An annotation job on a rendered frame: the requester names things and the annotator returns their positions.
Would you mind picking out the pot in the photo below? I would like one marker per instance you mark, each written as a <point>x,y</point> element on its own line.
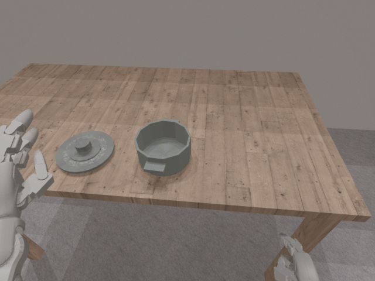
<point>163,147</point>

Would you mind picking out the right robot hand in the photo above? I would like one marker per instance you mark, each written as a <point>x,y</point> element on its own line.
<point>300,268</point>

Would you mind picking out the knob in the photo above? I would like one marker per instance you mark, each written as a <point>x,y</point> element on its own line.
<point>82,144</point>

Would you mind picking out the left robot hand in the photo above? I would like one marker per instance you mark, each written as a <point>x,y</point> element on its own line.
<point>13,157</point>

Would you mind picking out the table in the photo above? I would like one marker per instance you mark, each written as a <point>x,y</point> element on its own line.
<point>258,143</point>

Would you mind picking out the robot left forearm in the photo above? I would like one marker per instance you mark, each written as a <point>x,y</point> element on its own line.
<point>14,248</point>

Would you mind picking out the lid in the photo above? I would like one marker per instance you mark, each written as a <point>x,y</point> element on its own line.
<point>71,161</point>

